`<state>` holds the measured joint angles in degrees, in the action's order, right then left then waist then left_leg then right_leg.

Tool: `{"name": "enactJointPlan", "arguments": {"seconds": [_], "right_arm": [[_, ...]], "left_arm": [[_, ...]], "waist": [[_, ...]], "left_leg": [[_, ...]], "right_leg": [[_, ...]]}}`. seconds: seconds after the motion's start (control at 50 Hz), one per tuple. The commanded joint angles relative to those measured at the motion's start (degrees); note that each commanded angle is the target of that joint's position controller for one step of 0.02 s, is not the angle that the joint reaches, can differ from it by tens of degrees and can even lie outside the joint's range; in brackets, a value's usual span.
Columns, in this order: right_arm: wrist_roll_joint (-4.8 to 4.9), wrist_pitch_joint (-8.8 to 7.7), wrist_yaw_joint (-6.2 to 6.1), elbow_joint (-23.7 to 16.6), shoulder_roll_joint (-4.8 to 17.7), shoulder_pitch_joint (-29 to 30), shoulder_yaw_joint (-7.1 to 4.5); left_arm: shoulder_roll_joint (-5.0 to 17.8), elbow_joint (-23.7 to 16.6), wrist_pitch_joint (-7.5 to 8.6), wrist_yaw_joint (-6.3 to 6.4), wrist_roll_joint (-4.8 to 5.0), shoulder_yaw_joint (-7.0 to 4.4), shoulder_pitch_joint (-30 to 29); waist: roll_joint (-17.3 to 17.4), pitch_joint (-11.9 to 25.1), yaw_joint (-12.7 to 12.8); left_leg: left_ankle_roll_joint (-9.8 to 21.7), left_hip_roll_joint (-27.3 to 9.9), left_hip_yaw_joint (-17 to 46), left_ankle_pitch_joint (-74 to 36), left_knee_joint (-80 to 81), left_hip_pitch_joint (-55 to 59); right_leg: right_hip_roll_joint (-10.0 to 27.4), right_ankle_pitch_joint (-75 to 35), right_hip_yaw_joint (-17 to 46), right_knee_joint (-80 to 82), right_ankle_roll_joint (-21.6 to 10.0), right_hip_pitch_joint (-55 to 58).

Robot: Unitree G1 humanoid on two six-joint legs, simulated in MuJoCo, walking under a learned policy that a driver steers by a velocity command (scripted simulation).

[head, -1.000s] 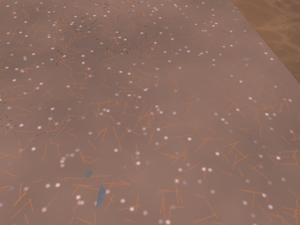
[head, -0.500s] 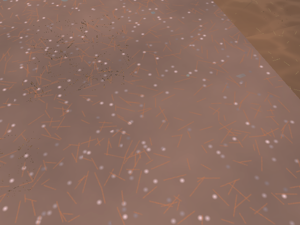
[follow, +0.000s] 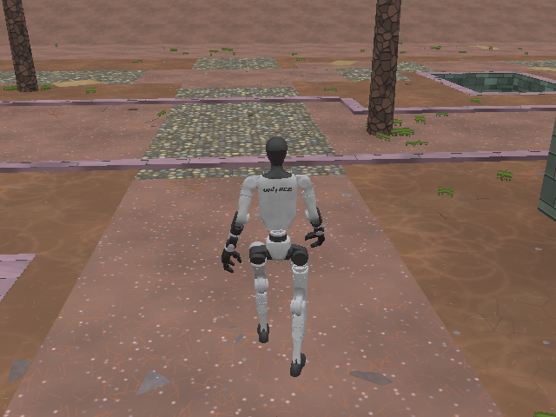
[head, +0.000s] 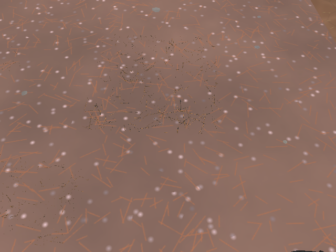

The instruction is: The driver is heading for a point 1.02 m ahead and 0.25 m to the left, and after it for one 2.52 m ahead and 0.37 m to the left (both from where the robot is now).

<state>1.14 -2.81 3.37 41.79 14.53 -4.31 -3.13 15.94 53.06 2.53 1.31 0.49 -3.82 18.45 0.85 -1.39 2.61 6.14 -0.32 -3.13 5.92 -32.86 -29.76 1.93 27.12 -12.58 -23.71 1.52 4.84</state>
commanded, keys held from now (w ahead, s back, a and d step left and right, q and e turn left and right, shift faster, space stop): w+q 0.60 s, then w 0.40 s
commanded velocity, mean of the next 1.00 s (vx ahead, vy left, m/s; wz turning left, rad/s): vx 0.50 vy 0.00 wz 0.45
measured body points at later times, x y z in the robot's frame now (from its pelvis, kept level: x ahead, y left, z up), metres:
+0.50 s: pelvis +0.29 +0.00 +0.00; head +0.31 +0.01 +0.45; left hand +0.45 +0.30 -0.06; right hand +0.40 -0.28 -0.11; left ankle +0.13 +0.09 -0.71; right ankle +0.43 -0.08 -0.72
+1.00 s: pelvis +0.52 +0.12 +0.01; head +0.55 +0.15 +0.45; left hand +0.37 +0.37 -0.13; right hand +0.84 +0.03 -0.06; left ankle +0.57 +0.26 -0.72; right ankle +0.44 -0.08 -0.70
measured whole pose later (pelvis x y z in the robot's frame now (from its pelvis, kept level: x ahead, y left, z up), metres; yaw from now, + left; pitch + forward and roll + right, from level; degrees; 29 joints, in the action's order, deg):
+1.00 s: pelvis +0.52 +0.12 +0.01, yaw +27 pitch +2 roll -1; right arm 0.4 -3.4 1.8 35.1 14.6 -2.5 -2.3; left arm 17.3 53.0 3.3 -0.4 1.3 -3.5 21.9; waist 0.4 -1.8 4.8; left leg 3.6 -1.0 -1.6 6.3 -31.6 -27.7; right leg 3.8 24.7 -5.5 -30.2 1.5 -1.3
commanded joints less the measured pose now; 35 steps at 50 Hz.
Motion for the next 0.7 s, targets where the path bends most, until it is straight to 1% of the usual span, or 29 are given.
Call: {"name": "enactJointPlan", "arguments": {"seconds": [0.02, 0.04, 0.06, 0.08, 0.1, 0.12, 0.14, 0.16, 0.2, 0.22, 0.26, 0.3, 0.32, 0.36, 0.4, 0.42, 0.44, 0.46, 0.48, 0.5, 0.52, 0.54, 0.56, 0.58, 0.6, 0.62, 0.64, 0.66, 0.7], "right_arm": [[0.45, 0.06, -1.73, 0.9, 19.2, -20.5, -6.59], [0.15, -0.43, -1.70, -0.5, 16.0, -21.5, -5.31], [-0.47, -0.79, -1.73, -0.4, 12.6, -19.9, -4.33], [-0.32, -1.08, -1.82, -0.9, 10.9, -16.4, -3.88], [-0.28, -1.10, -1.81, -1.8, 9.2, -12.4, -3.36], [-0.74, -1.13, -1.98, -2.8, 7.8, -9.9, -2.78], [-0.94, -1.07, -2.12, -3.5, 7.6, -8.9, -2.68], [-0.72, -1.14, -2.34, -3.7, 8.1, -8.7, -2.82], [-0.48, -1.27, -3.06, -3.6, 9.8, -9.9, -3.28], [-0.38, -1.21, -3.46, -3.4, 10.5, -10.8, -3.51], [-0.10, -0.89, -3.96, -3.1, 10.8, -12.3, -3.65], [0.04, -0.52, -4.21, -2.7, 10.8, -13.9, -3.69], [0.11, -0.40, -4.24, -2.3, 11.0, -14.9, -3.74], [0.40, -0.13, -4.30, -1.7, 10.7, -16.4, -3.72], [0.40, 0.20, -4.56, -1.5, 10.3, -16.9, -3.67], [0.27, 0.36, -4.69, -1.7, 10.4, -16.6, -3.75], [0.19, 0.55, -4.75, -1.9, 10.3, -15.9, -3.75], [0.08, 0.65, -4.70, -2.4, 9.1, -15.0, -3.33], [-0.38, 0.45, -4.43, -3.3, 6.2, -14.4, -2.22], [-0.12, 0.03, -4.48, -4.6, 2.7, -20.1, -1.16], [1.10, -0.39, -4.47, -5.3, 4.8, -23.6, -0.96], [1.36, -0.16, -4.48, -4.2, 10.1, -19.8, -2.23], [0.70, 0.25, -4.42, -5.0, 11.2, -14.7, -2.62], [0.10, 0.47, -4.31, -5.7, 10.4, -12.4, -2.71], [-0.07, 0.71, -4.06, -6.0, 9.5, -11.6, -2.89], [0.24, 0.94, -3.79, -6.0, 8.0, -12.2, -2.65], [0.37, 1.10, -3.65, -6.0, 6.4, -12.6, -2.29], [0.28, 1.18, -3.61, -6.3, 5.4, -12.3, -2.01], [-0.11, 1.04, -3.61, -7.0, 4.4, -10.3, -1.55]], "left_arm": [[2.6, -7.1, 1.72, -0.22, -1.98, 0.59, 2.7], [4.4, -7.6, 4.41, -1.24, -0.61, 0.73, -0.3], [7.8, -9.4, 5.93, -1.95, 1.62, -0.27, -6.5], [7.4, -10.2, 6.61, -1.89, 1.65, 0.02, -8.6], [7.2, -9.9, 6.57, -1.43, 0.30, -0.26, -9.2], [7.9, -9.8, 5.90, -1.18, -0.51, -0.82, -8.4], [7.6, -9.9, 5.07, -1.21, -0.83, -0.97, -7.6], [6.8, -10.0, 4.39, -1.16, -1.07, -0.94, -6.8], [5.4, -10.9, 3.49, -0.92, -1.45, -0.64, -8.5], [4.9, -11.7, 3.33, -0.84, -1.48, -0.44, -10.7], [3.8, -13.0, 3.42, -1.00, -1.40, 0.02, -15.2], [3.2, -14.1, 3.73, -1.44, -0.92, 0.32, -19.0], [3.5, -14.8, 3.88, -1.65, -0.59, 0.29, -20.5], [4.6, -15.8, 4.25, -2.06, -0.14, 0.01, -22.4], [6.2, -16.2, 4.79, -2.50, -0.06, -0.55, -22.2], [6.9, -16.1, 5.10, -2.62, 0.00, -0.85, -21.2], [7.4, -15.5, 5.41, -2.61, 0.03, -1.21, -18.8], [8.4, -14.2, 5.67, -2.35, -0.24, -1.91, -14.0], [10.7, -13.3, 5.95, -1.96, -1.25, -2.75, -6.6], [15.4, -12.4, 5.57, -1.54, -2.18, -3.91, 1.3], [14.6, -10.6, 4.83, -2.12, -0.81, -3.94, 3.3], [9.1, -12.1, 4.51, -2.01, -0.21, -2.53, 0.0], [6.9, -12.5, 3.94, -1.77, -0.46, -1.82, -2.8], [5.8, -12.4, 3.59, -1.77, -0.88, -1.29, -5.4], [4.7, -12.1, 3.53, -1.69, -1.15, -0.86, -6.9], [4.6, -11.6, 3.69, -1.74, -1.36, -0.73, -7.1], [4.7, -10.9, 4.00, -1.91, -1.20, -0.83, -6.6], [5.2, -10.3, 4.31, -2.07, -1.02, -1.03, -6.0], [6.9, -9.1, 4.63, -2.19, -0.82, -1.52, -5.2]], "waist": [[12.6, 16.6, -7.1], [9.9, 24.2, -8.8], [6.5, 17.3, -10.3], [2.3, 11.7, -8.3], [-1.1, 7.5, -5.7], [-0.2, 5.8, -3.6], [0.6, 5.1, -2.3], [0.9, 4.6, -1.6], [1.2, 3.3, -1.6], [1.4, 2.5, -2.2], [2.4, 1.8, -3.9], [3.6, 1.5, -5.6], [3.9, 1.4, -6.3], [4.4, 1.2, -6.8], [5.0, 1.4, -6.2], [5.8, 1.5, -5.5], [6.7, 2.0, -4.0], [6.6, 4.2, -1.4], [3.9, 10.6, 2.1], [-8.6, 19.3, 1.8], [-20.7, 21.1, 0.6], [-12.0, 12.9, 1.8], [-7.4, 7.1, 2.0], [-5.4, 3.4, 0.8], [-6.1, 1.4, -0.5], [-7.2, 0.7, -1.4], [-7.4, 0.8, -1.7], [-6.8, 0.6, -1.8], [-5.5, 0.4, -1.9]], "left_leg": [[15.0, -14.1, 32.3, 5.0, 4.6, 49.7], [19.4, -19.8, 51.4, 9.9, 14.2, 55.6], [15.6, -17.5, 42.6, 7.2, 15.1, 51.5], [13.4, -15.0, 34.7, 2.8, 15.1, 43.1], [11.8, -12.6, 29.1, -2.7, 16.0, 34.2], [11.2, -11.1, 25.8, -7.2, 17.4, 28.0], [11.2, -10.0, 24.8, -8.9, 18.7, 24.3], [11.5, -9.5, 23.4, -10.8, 19.6, 21.8], [11.3, -8.3, 20.3, -13.3, 20.6, 17.9], [10.7, -7.5, 19.2, -13.1, 20.8, 16.8], [8.5, -5.2, 17.1, -9.8, 20.2, 15.2], [6.9, -4.2, 16.9, -5.7, 19.5, 14.3], [6.5, -4.5, 17.9, -4.1, 19.2, 14.5], [6.0, -5.8, 20.9, -1.7, 17.0, 17.1], [5.4, -7.2, 24.5, -0.4, 13.6, 20.8], [5.0, -7.8, 26.2, -1.0, 11.9, 22.0], [4.5, -7.7, 27.1, -2.3, 9.8, 22.4], [3.1, -5.5, 26.4, -4.8, 5.5, 21.5], [1.2, -2.5, 23.1, -3.2, -6.2, 16.8], [-3.1, 5.2, 15.2, 13.7, -25.6, 0.2], [-4.3, 4.4, 13.1, 29.4, -37.4, -13.3], [-4.8, 0.8, 14.3, 24.6, -42.3, -17.0], [-5.0, -1.2, 12.0, 19.8, -42.4, -16.6], [-5.2, -2.9, 11.1, 16.4, -40.0, -14.6], [-5.1, -4.5, 11.1, 14.2, -37.4, -12.6], [-5.0, -5.3, 10.5, 13.0, -35.7, -9.9], [-5.0, -5.3, 9.8, 12.4, -34.3, -8.8], [-5.2, -5.3, 9.6, 11.5, -32.4, -8.8], [-5.7, -5.4, 9.8, 8.2, -26.7, -10.3]], "right_leg": [[-0.4, -12.2, 3.0, -47.7, -0.4, -38.2], [-4.9, 6.3, 16.0, -57.0, -0.6, -47.5], [-1.3, 1.9, 18.7, -57.2, -2.2, -52.4], [1.3, -3.1, 18.0, -52.5, -3.0, -51.4], [3.2, -5.8, 17.4, -47.1, -2.6, -48.1], [4.5, -7.7, 17.6, -43.7, -2.1, -43.7], [4.7, -8.5, 17.5, -41.6, -1.5, -41.1], [4.7, -9.1, 17.0, -39.2, -0.5, -40.0], [4.0, -12.9, 15.8, -33.2, 1.3, -39.8], [3.5, -16.4, 15.5, -29.1, 2.0, -40.1], [1.9, -24.7, 15.3, -19.6, 2.4, -38.2], [-0.1, -30.9, 15.1, -12.0, 2.3, -35.2], [-0.8, -32.5, 15.1, -10.0, 2.3, -34.0], [-1.3, -31.9, 16.3, -7.0, 1.7, -33.5], [-1.6, -28.6, 17.5, -4.4, 0.6, -32.6], [-1.6, -25.9, 17.6, -3.9, -0.2, -31.3], [-1.8, -23.9, 17.0, -2.8, -1.2, -28.3], [-1.8, -24.2, 16.1, -0.6, -2.6, -21.3], [4.3, -23.2, 21.0, -2.0, -5.8, -8.3], [17.2, -17.6, 40.3, -1.0, -13.0, 12.6], [23.9, -2.8, 59.9, 4.9, -17.8, 17.2], [21.5, 4.0, 53.8, 6.7, -15.3, 10.5], [18.8, -0.3, 44.2, 7.1, -12.8, 2.9], [16.1, -6.9, 37.6, 8.6, -11.8, -4.1], [14.1, -11.7, 32.7, 10.1, -11.1, -8.4], [12.6, -14.4, 29.2, 11.6, -10.9, -11.6], [12.0, -16.9, 27.0, 12.8, -11.6, -13.0], [12.0, -19.5, 25.1, 13.8, -12.5, -13.4], [12.5, -24.5, 22.4, 15.0, -13.8, -12.5]]}}
Velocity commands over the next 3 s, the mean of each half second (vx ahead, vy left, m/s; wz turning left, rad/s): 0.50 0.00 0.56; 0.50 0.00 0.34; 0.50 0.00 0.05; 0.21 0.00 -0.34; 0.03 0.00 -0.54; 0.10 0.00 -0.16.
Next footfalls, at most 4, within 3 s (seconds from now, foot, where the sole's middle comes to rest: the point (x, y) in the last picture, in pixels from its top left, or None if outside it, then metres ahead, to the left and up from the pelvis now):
0.48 right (200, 250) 0.47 -0.07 -0.75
0.98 left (111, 212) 0.60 0.28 -0.75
1.50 right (140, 137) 0.98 0.20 -0.75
1.98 left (91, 132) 1.00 0.45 -0.75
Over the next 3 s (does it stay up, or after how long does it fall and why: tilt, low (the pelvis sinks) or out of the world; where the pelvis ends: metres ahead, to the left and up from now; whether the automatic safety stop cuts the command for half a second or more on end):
stays up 0.99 0.26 0.02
